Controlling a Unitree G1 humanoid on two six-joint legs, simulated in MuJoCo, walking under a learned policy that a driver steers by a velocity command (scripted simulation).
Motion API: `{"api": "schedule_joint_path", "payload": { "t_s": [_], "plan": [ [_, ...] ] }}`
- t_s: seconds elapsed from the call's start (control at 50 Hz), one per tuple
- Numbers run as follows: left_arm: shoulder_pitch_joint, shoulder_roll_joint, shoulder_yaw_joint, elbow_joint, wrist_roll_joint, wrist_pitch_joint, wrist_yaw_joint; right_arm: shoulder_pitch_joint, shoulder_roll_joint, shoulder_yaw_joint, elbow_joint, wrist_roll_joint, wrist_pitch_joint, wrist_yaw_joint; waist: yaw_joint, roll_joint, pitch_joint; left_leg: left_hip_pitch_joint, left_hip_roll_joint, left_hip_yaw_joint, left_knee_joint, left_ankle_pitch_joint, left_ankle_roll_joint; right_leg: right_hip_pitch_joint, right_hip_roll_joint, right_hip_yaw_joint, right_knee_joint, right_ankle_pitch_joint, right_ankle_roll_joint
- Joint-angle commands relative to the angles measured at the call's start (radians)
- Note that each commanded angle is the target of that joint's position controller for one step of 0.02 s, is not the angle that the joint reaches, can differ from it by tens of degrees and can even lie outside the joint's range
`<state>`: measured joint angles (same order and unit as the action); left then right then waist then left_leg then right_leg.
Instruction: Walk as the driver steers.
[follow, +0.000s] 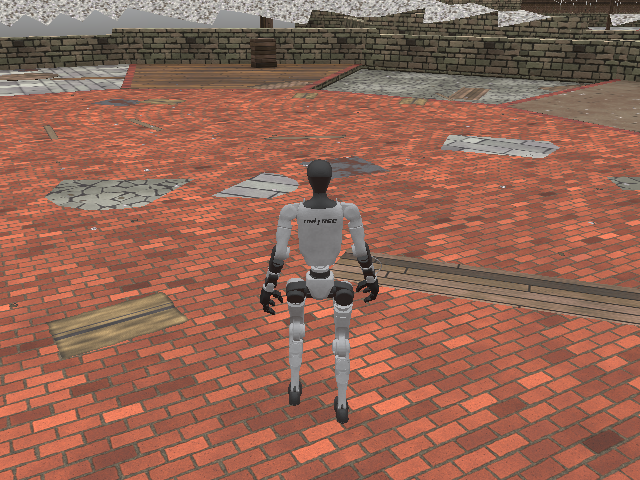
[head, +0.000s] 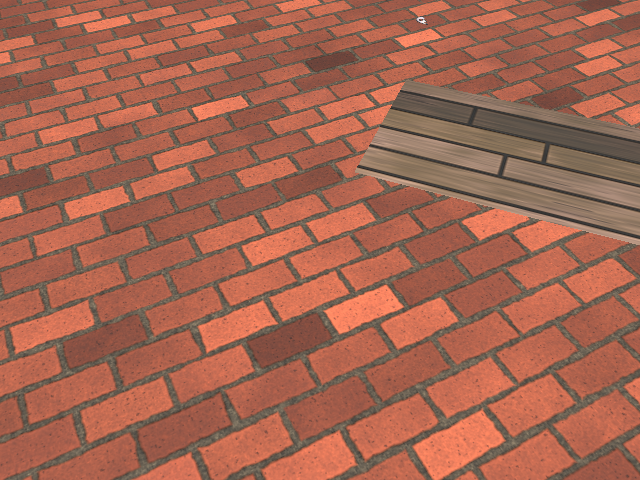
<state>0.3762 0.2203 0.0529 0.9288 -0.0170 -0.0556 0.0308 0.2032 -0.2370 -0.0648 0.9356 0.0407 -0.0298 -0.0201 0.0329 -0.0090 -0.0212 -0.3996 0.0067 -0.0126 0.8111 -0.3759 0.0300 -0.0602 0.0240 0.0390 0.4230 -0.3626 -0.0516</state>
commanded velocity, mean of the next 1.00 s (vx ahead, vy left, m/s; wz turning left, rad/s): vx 0.14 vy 0.00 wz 0.00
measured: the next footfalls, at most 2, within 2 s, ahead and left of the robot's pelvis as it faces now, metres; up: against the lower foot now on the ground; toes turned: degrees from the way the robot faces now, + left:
left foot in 0.18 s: +0.18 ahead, +0.17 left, +0.00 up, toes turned +2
right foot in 0.52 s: +0.22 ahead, -0.06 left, +0.00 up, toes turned +0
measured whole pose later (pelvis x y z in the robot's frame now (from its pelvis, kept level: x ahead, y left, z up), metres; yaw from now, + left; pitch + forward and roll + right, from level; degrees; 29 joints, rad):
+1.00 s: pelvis +0.19 +0.06 +0.00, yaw +0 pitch -1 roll +0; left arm 0.19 0.22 0.06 1.06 -0.02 0.00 0.03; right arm 0.22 -0.24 -0.02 1.07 0.02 0.00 -0.02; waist -0.01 0.00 0.01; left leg -0.14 -0.01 0.04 0.51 -0.39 0.04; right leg -0.24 -0.01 0.01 0.57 -0.39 -0.02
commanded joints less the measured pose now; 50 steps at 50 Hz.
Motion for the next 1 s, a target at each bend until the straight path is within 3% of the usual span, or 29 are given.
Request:
{"api": "schedule_joint_path", "payload": {
  "t_s": [0.02, 0.06, 0.1, 0.14, 0.16, 0.18, 0.2, 0.22, 0.24, 0.26, 0.28, 0.34, 0.38, 0.42, 0.46, 0.5, 0.52, 0.54, 0.56, 0.58, 0.6, 0.62, 0.68, 0.74, 0.92, 0.94, 0.96, 0.98, 1.0],
  "plan": [
    [0.022, 0.153, 0.036, -0.043, -0.007, -0.036, -0.003, -0.219, -0.092, -0.015, -0.118, -0.002, -0.079, 0.028, 0.038, -0.069, 0.189, -0.442, 0.106, -0.037, 0.005, 0.053, 0.022, 0.147, -0.342, 0.380, -0.325, -0.191, -0.178],
    [0.031, 0.150, 0.035, -0.038, -0.001, -0.022, -0.011, -0.221, -0.054, -0.004, -0.101, -0.019, -0.086, 0.041, 0.046, -0.086, 0.153, -0.229, 0.053, 0.045, -0.125, 0.092, -0.003, 0.053, -0.234, 0.205, -0.286, 0.023, -0.139],
    [0.052, 0.170, 0.038, -0.022, 0.000, -0.003, -0.016, -0.184, -0.043, 0.002, -0.085, -0.019, -0.079, 0.050, 0.027, -0.117, 0.133, -0.006, -0.004, 0.104, -0.201, 0.185, -0.027, -0.080, -0.196, 0.123, -0.227, 0.173, -0.125],
    [0.027, 0.195, 0.041, -0.024, -0.001, 0.004, -0.013, -0.040, -0.103, -0.023, -0.039, -0.014, -0.064, 0.043, -0.059, -0.115, 0.070, 0.228, -0.049, 0.109, -0.254, 0.289, -0.018, -0.168, -0.180, 0.100, -0.102, 0.382, -0.082],
    [0.009, 0.184, 0.035, -0.027, -0.002, 0.002, -0.012, 0.049, -0.144, -0.039, -0.017, -0.015, -0.057, 0.035, -0.115, -0.093, 0.018, 0.339, -0.042, 0.090, -0.293, 0.303, 0.005, -0.189, -0.143, 0.053, 0.037, 0.503, -0.042],
    [0.007, 0.133, 0.018, -0.044, 0.016, 0.001, -0.009, 0.164, -0.223, -0.057, -0.002, -0.028, -0.054, 0.023, -0.161, 0.029, -0.085, 0.514, 0.110, -0.083, -0.326, 0.388, 0.056, -0.292, -0.076, -0.003, 0.288, 0.356, 0.026],
    [0.101, 0.023, -0.010, -0.057, 0.018, -0.010, 0.002, 0.247, -0.342, -0.073, 0.021, -0.048, -0.046, 0.022, -0.126, 0.338, -0.221, 0.671, 0.403, -0.520, -0.457, 0.510, 0.241, -0.493, 0.067, -0.047, 0.648, -0.193, 0.101],
    [0.107, 0.096, 0.009, -0.042, -0.004, -0.018, 0.003, 0.213, -0.269, -0.051, 0.021, -0.038, -0.049, 0.028, -0.119, 0.259, -0.213, 0.588, 0.408, -0.628, -0.533, 0.456, 0.275, -0.520, 0.031, 0.081, 0.817, -0.272, 0.103],
    [0.054, 0.137, 0.019, -0.052, -0.021, -0.019, 0.000, 0.108, -0.217, -0.032, -0.002, -0.034, -0.055, 0.031, -0.094, 0.193, -0.104, 0.479, 0.381, -0.480, -0.520, 0.438, 0.247, -0.564, -0.022, 0.067, 0.867, -0.217, 0.082],
    [0.006, 0.139, 0.021, -0.054, -0.015, -0.013, 0.003, 0.019, -0.174, -0.017, -0.023, -0.035, -0.055, 0.034, -0.072, 0.117, -0.050, 0.378, 0.325, -0.353, -0.520, 0.480, 0.210, -0.545, -0.067, 0.034, 0.842, -0.143, 0.070],
    [-0.013, 0.136, 0.028, -0.051, -0.001, -0.003, 0.010, -0.034, -0.143, -0.005, -0.030, -0.039, -0.053, 0.036, -0.052, 0.084, -0.015, 0.294, 0.281, -0.261, -0.532, 0.544, 0.183, -0.511, -0.093, 0.025, 0.785, -0.093, 0.064],
    [0.035, 0.073, 0.023, -0.030, 0.010, 0.021, 0.015, -0.049, -0.090, 0.018, -0.002, -0.065, -0.057, 0.027, 0.004, 0.099, -0.020, 0.170, 0.206, -0.107, -0.552, 0.717, 0.176, -0.334, -0.112, 0.016, 0.603, -0.002, 0.065],
    [-0.009, 0.055, 0.014, -0.043, 0.013, 0.028, 0.020, -0.075, -0.108, 0.020, 0.004, -0.069, -0.055, 0.016, 0.013, 0.103, -0.023, 0.146, 0.189, -0.063, -0.543, 0.765, 0.189, -0.279, -0.103, 0.003, 0.413, 0.021, 0.081],
    [-0.064, 0.064, 0.009, -0.054, 0.016, 0.041, 0.021, -0.074, -0.145, 0.013, 0.012, -0.060, -0.045, 0.010, -0.004, 0.108, -0.048, 0.151, 0.197, -0.069, -0.538, 0.716, 0.200, -0.224, -0.090, -0.010, 0.286, 0.064, 0.094],
    [-0.082, 0.089, 0.014, -0.050, 0.011, 0.058, 0.019, -0.069, -0.155, 0.012, 0.021, -0.049, -0.032, 0.011, -0.008, 0.098, -0.050, 0.133, 0.204, -0.094, -0.549, 0.540, 0.198, -0.163, -0.082, -0.017, 0.201, 0.140, 0.092],
    [-0.091, 0.095, 0.016, -0.040, 0.022, 0.067, 0.017, -0.080, -0.127, 0.023, 0.028, -0.034, -0.023, 0.014, 0.009, 0.074, -0.007, 0.072, 0.169, -0.098, -0.544, 0.285, 0.156, -0.076, -0.070, -0.029, 0.068, 0.237, 0.066],
    [-0.108, 0.109, 0.018, -0.043, 0.033, 0.069, 0.018, -0.049, -0.098, 0.033, 0.044, -0.036, -0.022, 0.018, 0.006, 0.049, 0.021, 0.050, 0.138, -0.097, -0.537, 0.181, 0.113, -0.045, -0.090, -0.002, 0.002, 0.300, 0.050],
    [-0.114, 0.139, 0.022, -0.049, 0.036, 0.068, 0.022, -0.021, -0.078, 0.040, 0.052, -0.048, -0.023, 0.020, -0.011, 0.010, 0.029, 0.030, 0.099, -0.080, -0.509, 0.090, 0.070, -0.008, -0.144, 0.051, -0.016, 0.409, 0.031],
    [-0.151, 0.203, 0.035, -0.044, 0.019, 0.066, 0.024, 0.063, -0.081, 0.035, 0.062, -0.053, -0.023, 0.022, -0.088, -0.097, 0.036, 0.023, 0.027, -0.032, -0.514, 0.055, 0.040, -0.016, -0.153, 0.058, 0.024, 0.415, -0.002],
    [-0.163, 0.157, 0.032, -0.031, 0.012, 0.062, 0.016, 0.040, -0.081, 0.037, 0.067, -0.055, -0.014, 0.014, -0.059, -0.103, 0.034, 0.100, 0.002, 0.012, -0.490, 0.082, 0.018, -0.089, -0.121, 0.041, 0.014, 0.304, -0.002],
    [-0.170, 0.115, 0.023, -0.025, 0.017, 0.055, 0.011, 0.014, -0.094, 0.035, 0.065, -0.051, -0.006, 0.008, -0.048, -0.077, 0.047, 0.119, 0.002, 0.017, -0.471, 0.112, 0.012, -0.112, -0.106, 0.035, 0.004, 0.301, 0.010],
    [-0.185, 0.108, 0.020, -0.019, 0.022, 0.048, 0.008, 0.006, -0.088, 0.037, 0.065, -0.049, 0.001, 0.001, -0.049, -0.070, 0.037, 0.136, 0.008, 0.016, -0.456, 0.163, 0.013, -0.110, -0.102, 0.031, 0.005, 0.353, 0.021],
    [-0.177, 0.109, 0.022, 0.009, 0.016, 0.031, 0.005, 0.019, -0.097, 0.036, 0.077, -0.049, 0.014, -0.005, -0.048, -0.050, -0.005, 0.189, 0.017, 0.013, -0.426, 0.309, 0.014, -0.079, -0.093, 0.019, 0.030, 0.466, 0.021],
    [-0.185, 0.111, 0.021, 0.031, 0.013, 0.032, 0.007, 0.010, -0.097, 0.036, 0.083, -0.043, 0.018, -0.005, -0.045, -0.025, -0.023, 0.219, 0.022, 0.013, -0.409, 0.382, 0.013, -0.067, -0.090, 0.014, 0.041, 0.512, 0.017],
    [-0.206, 0.109, 0.019, 0.084, 0.013, 0.046, 0.011, 0.018, -0.096, 0.036, 0.112, -0.042, 0.032, -0.008, -0.042, 0.012, -0.004, 0.237, 0.027, 0.014, -0.406, 0.394, 0.005, -0.069, -0.076, 0.000, 0.035, 0.480, 0.017],
    [-0.173, 0.103, 0.021, 0.107, 0.007, 0.049, 0.010, 0.056, -0.096, 0.032, 0.131, -0.036, 0.034, -0.009, -0.044, 0.015, -0.046, 0.255, 0.007, 0.033, -0.403, 0.175, 0.020, -0.060, -0.043, -0.037, 0.055, 0.255, 0.011],
    [-0.159, 0.108, 0.026, 0.114, -0.004, 0.052, 0.007, 0.068, -0.115, 0.025, 0.135, -0.024, 0.036, -0.008, -0.044, 0.038, -0.010, 0.220, 0.018, 0.001, -0.421, -0.150, 0.055, -0.117, -0.017, -0.058, 0.083, -0.086, -0.001],
    [-0.198, 0.117, 0.028, 0.094, -0.007, 0.047, 0.005, 0.085, -0.144, 0.015, 0.128, -0.016, 0.030, -0.008, -0.062, 0.067, 0.083, 0.189, 0.077, -0.098, -0.476, -0.425, 0.098, -0.262, -0.018, -0.041, 0.111, -0.301, -0.010],
    [-0.287, 0.101, 0.021, 0.045, -0.016, 0.026, -0.001, 0.132, -0.186, 0.003, 0.126, -0.006, 0.011, -0.007, -0.099, 0.117, 0.167, 0.219, 0.192, -0.272, -0.583, -0.579, 0.162, -0.417, -0.021, -0.056, 0.184, -0.283, -0.008]
  ]
}}
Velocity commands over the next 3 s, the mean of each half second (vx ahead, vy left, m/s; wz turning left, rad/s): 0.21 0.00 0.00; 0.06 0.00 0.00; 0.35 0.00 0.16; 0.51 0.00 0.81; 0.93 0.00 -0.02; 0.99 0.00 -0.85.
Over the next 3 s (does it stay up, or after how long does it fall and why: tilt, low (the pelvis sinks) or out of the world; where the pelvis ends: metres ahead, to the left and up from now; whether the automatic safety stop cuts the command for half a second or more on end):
stays up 1.29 0.55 0.00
